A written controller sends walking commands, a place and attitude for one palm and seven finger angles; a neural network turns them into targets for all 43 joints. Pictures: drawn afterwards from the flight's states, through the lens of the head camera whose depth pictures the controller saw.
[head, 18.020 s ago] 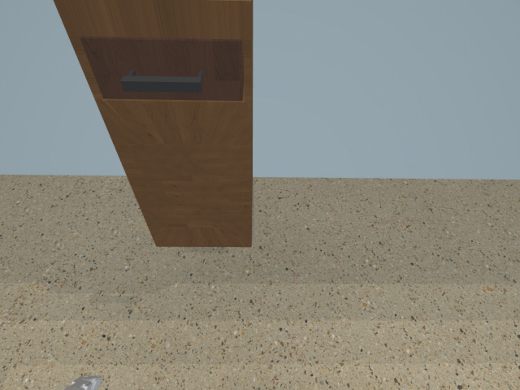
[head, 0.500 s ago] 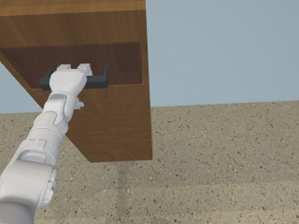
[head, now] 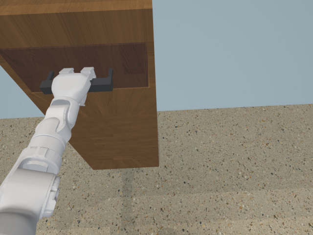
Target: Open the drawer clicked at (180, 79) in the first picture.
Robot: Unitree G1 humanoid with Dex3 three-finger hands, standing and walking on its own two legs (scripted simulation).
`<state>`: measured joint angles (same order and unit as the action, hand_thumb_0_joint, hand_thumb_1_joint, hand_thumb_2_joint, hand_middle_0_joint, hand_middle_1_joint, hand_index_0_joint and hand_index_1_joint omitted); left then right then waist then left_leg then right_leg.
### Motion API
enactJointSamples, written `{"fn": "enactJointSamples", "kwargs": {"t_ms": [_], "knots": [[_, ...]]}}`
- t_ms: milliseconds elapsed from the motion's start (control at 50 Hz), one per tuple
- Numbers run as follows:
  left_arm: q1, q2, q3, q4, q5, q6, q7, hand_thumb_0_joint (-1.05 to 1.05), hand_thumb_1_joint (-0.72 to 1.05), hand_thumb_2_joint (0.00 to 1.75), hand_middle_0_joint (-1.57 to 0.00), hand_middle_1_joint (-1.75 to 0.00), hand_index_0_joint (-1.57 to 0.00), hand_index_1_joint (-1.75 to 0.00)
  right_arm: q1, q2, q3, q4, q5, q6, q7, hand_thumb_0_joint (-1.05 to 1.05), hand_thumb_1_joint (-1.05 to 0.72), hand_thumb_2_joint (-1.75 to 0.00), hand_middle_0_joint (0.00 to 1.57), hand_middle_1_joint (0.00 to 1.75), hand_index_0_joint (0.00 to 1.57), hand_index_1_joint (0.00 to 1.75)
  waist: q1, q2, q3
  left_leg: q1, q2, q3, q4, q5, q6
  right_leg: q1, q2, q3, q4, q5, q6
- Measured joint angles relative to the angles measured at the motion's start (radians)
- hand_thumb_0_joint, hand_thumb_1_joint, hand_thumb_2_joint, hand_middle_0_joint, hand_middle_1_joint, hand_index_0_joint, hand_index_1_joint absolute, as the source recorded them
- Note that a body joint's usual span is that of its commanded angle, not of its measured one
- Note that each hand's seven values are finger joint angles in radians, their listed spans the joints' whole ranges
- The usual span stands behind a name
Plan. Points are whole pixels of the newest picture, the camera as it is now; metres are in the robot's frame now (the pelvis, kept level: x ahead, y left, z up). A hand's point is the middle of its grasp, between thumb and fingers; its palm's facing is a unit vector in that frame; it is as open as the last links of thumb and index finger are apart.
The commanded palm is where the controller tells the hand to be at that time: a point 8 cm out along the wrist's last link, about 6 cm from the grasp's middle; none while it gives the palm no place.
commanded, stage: pull the drawer open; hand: left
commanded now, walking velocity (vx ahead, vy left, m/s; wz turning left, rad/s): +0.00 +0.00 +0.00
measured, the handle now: (79, 79) +0.52 +0.22 +0.08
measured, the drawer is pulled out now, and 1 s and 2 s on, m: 0.00 0.11 0.23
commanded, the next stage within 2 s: none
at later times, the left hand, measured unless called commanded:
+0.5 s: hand (76, 113) +0.41 +0.21 +0.06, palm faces +0.01 -0.04 -1.00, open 6.2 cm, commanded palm +0.37 +0.22 +0.12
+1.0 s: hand (71, 135) +0.35 +0.21 +0.06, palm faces +0.01 -0.05 -1.00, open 6.2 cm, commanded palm +0.32 +0.22 +0.12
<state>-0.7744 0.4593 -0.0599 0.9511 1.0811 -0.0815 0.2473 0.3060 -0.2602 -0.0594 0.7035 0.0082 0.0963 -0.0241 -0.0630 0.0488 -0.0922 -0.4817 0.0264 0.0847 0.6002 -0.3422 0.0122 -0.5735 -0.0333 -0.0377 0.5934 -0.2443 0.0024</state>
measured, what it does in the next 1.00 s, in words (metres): stands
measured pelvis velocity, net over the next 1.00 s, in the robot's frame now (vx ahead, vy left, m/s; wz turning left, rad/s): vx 0.02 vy -0.01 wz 0.00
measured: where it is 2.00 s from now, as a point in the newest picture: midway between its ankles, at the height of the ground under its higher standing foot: outside the picture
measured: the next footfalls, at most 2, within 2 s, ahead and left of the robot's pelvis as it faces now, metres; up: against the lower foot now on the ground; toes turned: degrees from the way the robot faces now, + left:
none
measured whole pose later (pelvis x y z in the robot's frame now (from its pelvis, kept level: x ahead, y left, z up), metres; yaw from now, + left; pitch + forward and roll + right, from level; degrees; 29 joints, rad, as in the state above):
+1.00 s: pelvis +0.02 -0.01 +0.01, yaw +0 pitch +6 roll +0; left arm -0.17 0.41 -0.11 0.25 1.00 0.01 0.16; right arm 0.15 -0.25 -0.03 0.64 0.02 0.09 -0.02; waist 0.05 0.08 -0.06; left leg -0.26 0.03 0.08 0.49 -0.33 0.00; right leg -0.37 -0.02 -0.04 0.53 -0.26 -0.01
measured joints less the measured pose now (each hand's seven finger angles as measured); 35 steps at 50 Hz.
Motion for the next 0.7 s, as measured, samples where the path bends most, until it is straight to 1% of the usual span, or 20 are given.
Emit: {"fn": "enactJointSamples", "kwargs": {"t_ms": [100, 160, 300, 500, 700], "knots": [[0.055, 0.005, 0.025, -0.053, -0.009, 0.001, -0.01, 0.0, 0.64, 0.77, -0.35, -1.35, -0.36, -1.33, -0.001, 0.002, -0.001, -0.016, 0.003, 0.006, 0.002, 0.01, -0.91, -0.9, 0.2, 0.3, 0.2, 0.3, -0.003, 0.002, -0.003, 0.021, 0.004, 0.014, -0.015, -0.001, 0.001, 0.013, 0.006, 0.014, -0.012, 0.004, 0.002], [0.103, 0.002, 0.028, -0.108, -0.021, 0.009, -0.014, 0.01, 0.65, 0.77, -0.34, -1.35, -0.36, -1.33, 0.0, 0.001, -0.004, -0.026, 0.008, 0.008, 0.006, 0.01, -0.91, -0.9, 0.2, 0.3, 0.2, 0.3, 0.002, 0.006, -0.004, 0.037, 0.005, 0.021, -0.024, -0.002, 0.002, 0.026, 0.009, 0.02, -0.021, 0.005, 0.003], [0.213, -0.022, 0.012, -0.254, -0.037, 0.042, -0.024, 0.01, 0.66, 0.78, -0.32, -1.35, -0.35, -1.33, -0.017, -0.003, -0.005, -0.035, 0.014, 0.014, 0.017, 0.01, -0.91, -0.9, 0.2, 0.3, 0.2, 0.3, 0.024, 0.011, -0.006, 0.073, 0.004, 0.023, -0.047, -0.003, 0.002, 0.059, 0.009, 0.022, -0.038, 0.001, 0.006], [0.364, -0.046, -0.042, -0.454, -0.062, 0.095, -0.056, 0.01, 0.66, 0.77, -0.31, -1.35, -0.35, -1.33, -0.083, -0.001, 0.0, -0.053, 0.02, 0.013, 0.023, 0.01, -0.91, -0.9, 0.2, 0.3, 0.2, 0.3, 0.062, 0.019, 0.001, 0.135, 0.001, 0.012, -0.076, -0.002, -0.002, 0.122, 0.007, 0.012, -0.057, -0.008, 0.005], [0.463, -0.056, -0.072, -0.572, -0.072, 0.099, -0.078, 0.01, 0.66, 0.76, -0.31, -1.35, -0.36, -1.31, -0.148, 0.006, 0.018, -0.065, 0.016, 0.008, 0.009, 0.01, -0.91, -0.9, 0.2, 0.3, 0.2, 0.3, 0.098, 0.024, 0.015, 0.181, -0.001, -0.005, -0.093, 0.003, -0.009, 0.169, 0.005, -0.004, -0.062, -0.017, -0.001]]}}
